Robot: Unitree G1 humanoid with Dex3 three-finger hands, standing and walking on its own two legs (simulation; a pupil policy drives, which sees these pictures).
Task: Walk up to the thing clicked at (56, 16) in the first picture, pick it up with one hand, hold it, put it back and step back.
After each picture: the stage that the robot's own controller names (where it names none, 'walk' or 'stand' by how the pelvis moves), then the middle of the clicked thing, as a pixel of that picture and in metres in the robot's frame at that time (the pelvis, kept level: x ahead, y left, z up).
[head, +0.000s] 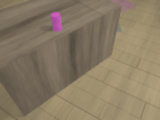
stand; (56, 22) +0.98 +0.22 -0.12
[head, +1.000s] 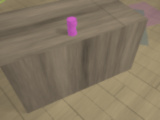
rise first; (72, 26) +0.93 +0.14 -0.10
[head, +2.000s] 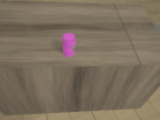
rise first; (69, 45) +0.65 +0.15 -0.09
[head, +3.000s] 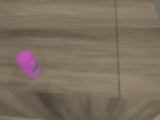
rise first; (28, 64) +0.46 +0.29 -0.08
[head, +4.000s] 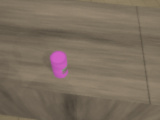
stand; (59, 65) +0.47 +0.13 -0.09
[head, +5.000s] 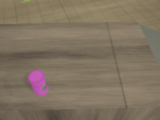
stand; (38, 83) +0.44 +0.22 -0.11
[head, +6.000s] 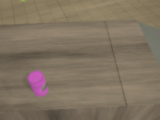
stand; (38, 84) +0.44 +0.23 -0.11
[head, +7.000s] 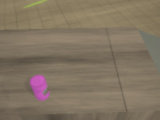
stand; (40, 88) +0.44 +0.23 -0.12
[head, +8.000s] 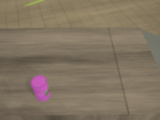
stand; (41, 88) +0.43 +0.22 -0.12
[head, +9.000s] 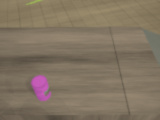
stand; (41, 88) +0.43 +0.22 -0.12
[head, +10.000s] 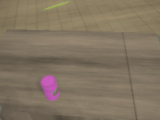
rise first; (50, 88) +0.44 +0.21 -0.11
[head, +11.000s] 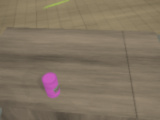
go down; (51, 85) +0.45 +0.20 -0.11
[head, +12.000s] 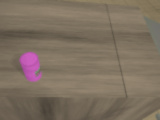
go down; (31, 67) +0.46 +0.19 -0.06
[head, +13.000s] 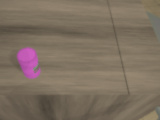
go down; (29, 63) +0.46 +0.19 -0.04
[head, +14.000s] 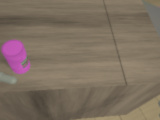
close in; (17, 57) +0.46 +0.20 -0.01
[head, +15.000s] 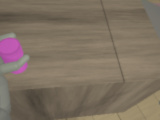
close; (13, 56) +0.46 +0.19 +0.00
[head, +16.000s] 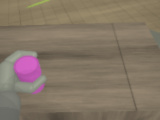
lift; (30, 75) +0.34 +0.17 +0.12
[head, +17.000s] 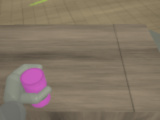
hold; (36, 88) +0.31 +0.17 +0.08
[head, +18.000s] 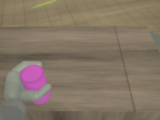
hold; (36, 85) +0.32 +0.17 +0.09
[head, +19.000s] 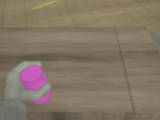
hold; (36, 85) +0.32 +0.17 +0.09
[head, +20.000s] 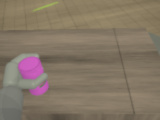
crouch; (34, 76) +0.35 +0.18 +0.10
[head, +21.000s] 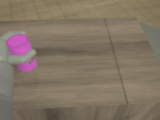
lower; (23, 53) +0.44 +0.20 +0.11
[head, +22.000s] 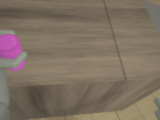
lower; (11, 53) +0.46 +0.20 +0.00
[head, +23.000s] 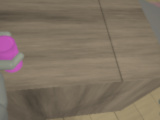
lower; (8, 55) +0.46 +0.20 +0.00
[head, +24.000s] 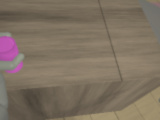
lower; (8, 55) +0.46 +0.20 +0.00
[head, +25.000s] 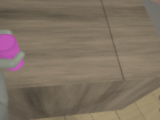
lower; (9, 53) +0.47 +0.20 +0.01
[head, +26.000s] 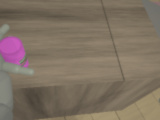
withdraw; (14, 55) +0.46 +0.18 +0.01
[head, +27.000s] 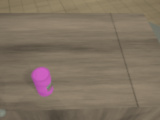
sink last; (43, 82) +0.41 +0.17 -0.05
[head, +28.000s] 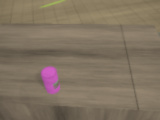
stand; (51, 80) +0.45 +0.19 -0.06
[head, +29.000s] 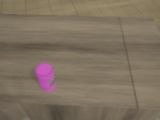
stand; (46, 77) +0.44 +0.18 -0.05
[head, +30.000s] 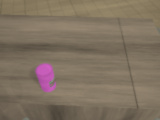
stand; (46, 78) +0.44 +0.18 -0.05
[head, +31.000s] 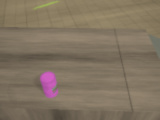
stand; (49, 85) +0.45 +0.18 -0.10
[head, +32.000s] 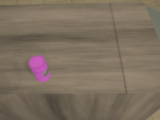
walk; (40, 69) +0.46 +0.22 -0.09
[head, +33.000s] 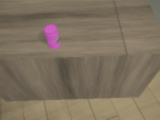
walk; (52, 37) +0.66 +0.20 -0.10
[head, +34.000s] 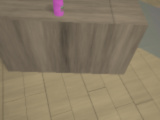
walk; (58, 6) +0.99 +0.16 -0.10
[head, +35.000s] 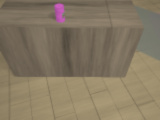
stand; (59, 13) +1.04 +0.21 -0.11
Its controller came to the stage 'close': yes
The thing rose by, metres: 0.22
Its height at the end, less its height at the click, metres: +0.00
